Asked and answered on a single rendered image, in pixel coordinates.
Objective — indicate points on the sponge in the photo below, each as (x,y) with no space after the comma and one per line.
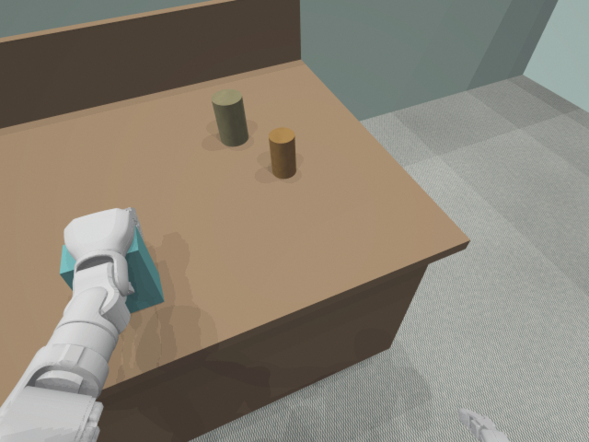
(142,274)

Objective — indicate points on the left robot hand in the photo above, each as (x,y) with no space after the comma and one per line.
(106,230)

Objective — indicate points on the table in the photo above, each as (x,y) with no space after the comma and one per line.
(269,284)

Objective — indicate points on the left robot upper arm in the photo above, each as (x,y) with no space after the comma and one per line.
(42,415)

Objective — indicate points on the robot left forearm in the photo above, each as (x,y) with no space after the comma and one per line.
(76,357)

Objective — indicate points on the right robot hand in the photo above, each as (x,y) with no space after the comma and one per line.
(481,427)

